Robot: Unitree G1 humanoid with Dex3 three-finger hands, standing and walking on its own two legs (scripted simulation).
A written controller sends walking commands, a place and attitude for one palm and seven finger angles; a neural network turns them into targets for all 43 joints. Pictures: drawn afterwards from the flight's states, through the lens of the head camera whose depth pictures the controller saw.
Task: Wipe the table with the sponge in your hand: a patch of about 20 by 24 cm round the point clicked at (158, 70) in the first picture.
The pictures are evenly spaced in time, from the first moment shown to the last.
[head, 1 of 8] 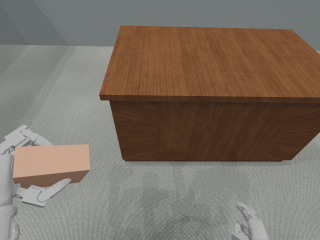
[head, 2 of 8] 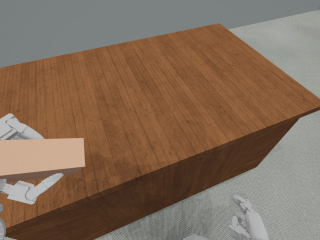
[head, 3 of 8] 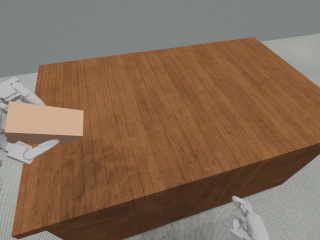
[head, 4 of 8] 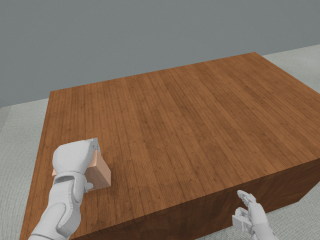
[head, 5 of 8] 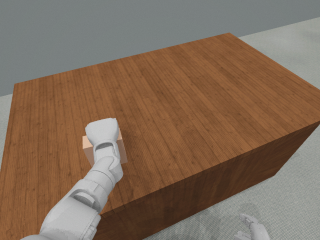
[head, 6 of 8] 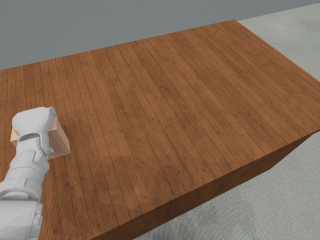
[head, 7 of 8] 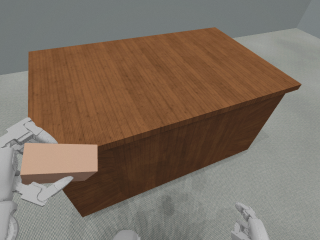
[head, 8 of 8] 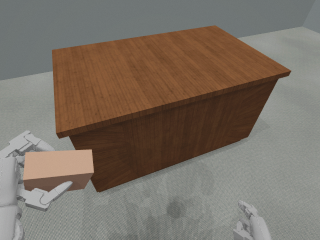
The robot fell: no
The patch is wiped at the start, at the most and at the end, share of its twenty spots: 0.00 1.00 1.00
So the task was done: yes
